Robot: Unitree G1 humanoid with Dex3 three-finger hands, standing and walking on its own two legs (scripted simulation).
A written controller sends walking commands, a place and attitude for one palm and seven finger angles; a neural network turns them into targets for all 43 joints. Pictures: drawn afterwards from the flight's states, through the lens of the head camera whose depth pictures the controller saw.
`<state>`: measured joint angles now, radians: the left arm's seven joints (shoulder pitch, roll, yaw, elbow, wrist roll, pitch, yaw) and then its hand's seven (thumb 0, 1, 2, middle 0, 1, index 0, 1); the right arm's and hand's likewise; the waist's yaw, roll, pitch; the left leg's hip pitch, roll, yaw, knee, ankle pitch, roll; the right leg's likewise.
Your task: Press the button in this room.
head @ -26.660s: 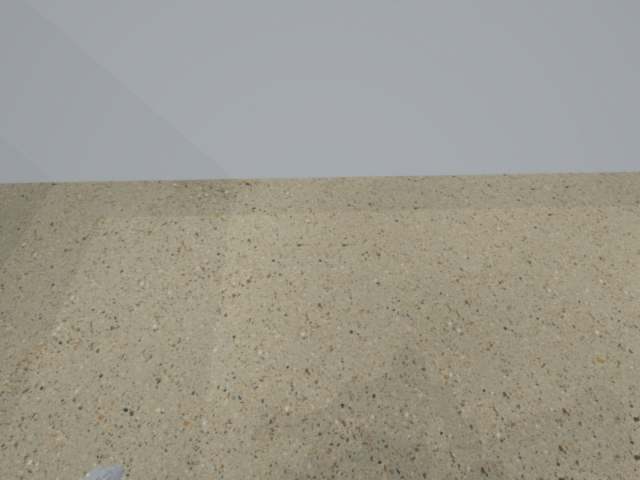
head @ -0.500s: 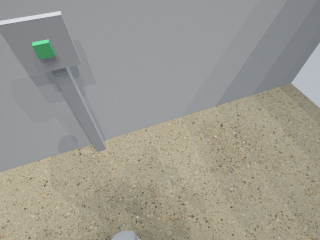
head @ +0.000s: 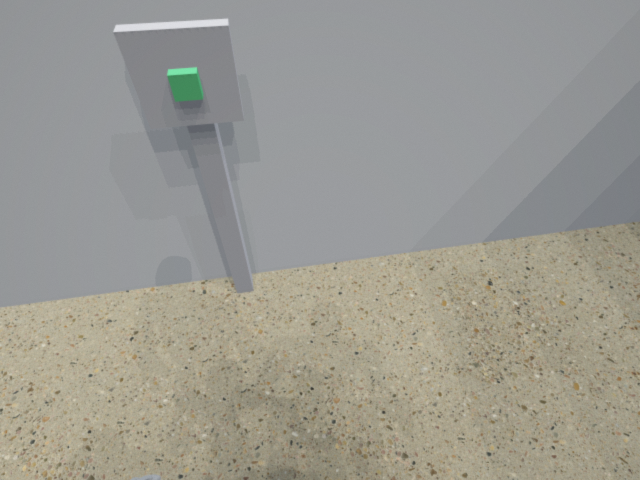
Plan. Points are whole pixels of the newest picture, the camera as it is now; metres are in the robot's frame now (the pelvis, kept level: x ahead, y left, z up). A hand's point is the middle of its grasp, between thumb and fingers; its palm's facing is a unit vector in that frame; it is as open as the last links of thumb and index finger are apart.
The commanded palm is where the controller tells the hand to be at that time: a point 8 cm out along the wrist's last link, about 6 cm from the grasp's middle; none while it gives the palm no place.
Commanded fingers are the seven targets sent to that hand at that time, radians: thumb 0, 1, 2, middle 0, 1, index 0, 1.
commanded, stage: turn to face it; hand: left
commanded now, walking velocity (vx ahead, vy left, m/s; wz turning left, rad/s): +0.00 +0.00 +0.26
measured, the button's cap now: (186, 83) +0.77 +0.31 +0.07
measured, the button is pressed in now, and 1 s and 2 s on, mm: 0 0 0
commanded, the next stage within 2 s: take the last steps up to it in 0.04 s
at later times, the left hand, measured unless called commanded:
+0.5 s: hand out of the picture -0.07 +0.17 -0.17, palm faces +0.23 -0.95 -0.19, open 7.4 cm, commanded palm none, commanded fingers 0.00 0.90 0.90 -0.20 -0.30 -0.20 -0.30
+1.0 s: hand (221, 401) +0.25 +0.18 -0.18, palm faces +0.04 -0.98 -0.20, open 7.4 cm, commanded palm none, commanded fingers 0.00 0.90 0.90 -0.20 -0.30 -0.20 -0.30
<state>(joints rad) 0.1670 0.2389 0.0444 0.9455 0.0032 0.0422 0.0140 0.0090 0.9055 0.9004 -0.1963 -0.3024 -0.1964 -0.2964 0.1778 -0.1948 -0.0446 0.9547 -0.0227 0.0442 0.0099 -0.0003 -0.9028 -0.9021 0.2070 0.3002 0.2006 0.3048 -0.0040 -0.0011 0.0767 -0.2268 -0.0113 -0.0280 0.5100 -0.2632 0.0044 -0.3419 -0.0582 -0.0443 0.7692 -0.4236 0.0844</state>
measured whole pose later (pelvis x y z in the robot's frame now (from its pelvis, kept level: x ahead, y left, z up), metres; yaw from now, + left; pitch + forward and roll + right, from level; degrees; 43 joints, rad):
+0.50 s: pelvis +0.01 +0.00 +0.00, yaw +7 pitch -1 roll -1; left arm 0.39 0.18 0.04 1.12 0.02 -0.03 0.01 0.01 0.91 0.90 -0.20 -0.30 -0.20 -0.30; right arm 0.24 -0.19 -0.05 1.06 -0.02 0.01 0.02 0.00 -0.91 -0.90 0.20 0.30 0.19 0.30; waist 0.05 -0.01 0.00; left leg -0.21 0.07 0.10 0.54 -0.35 -0.02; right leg -0.16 -0.07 -0.18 0.44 -0.26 0.01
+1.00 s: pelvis +0.16 -0.02 -0.02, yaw +4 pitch -1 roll +1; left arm 0.12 0.20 0.06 1.02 0.02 -0.04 -0.03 0.01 0.91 0.90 -0.19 -0.30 -0.20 -0.30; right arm 0.49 -0.10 -0.05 1.18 -0.02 -0.03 -0.01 0.00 -0.91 -0.90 0.21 0.30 0.20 0.30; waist -0.05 -0.01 0.08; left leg 0.04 0.12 0.16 0.52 -0.49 -0.07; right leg -0.44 -0.08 -0.14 0.60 -0.14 -0.03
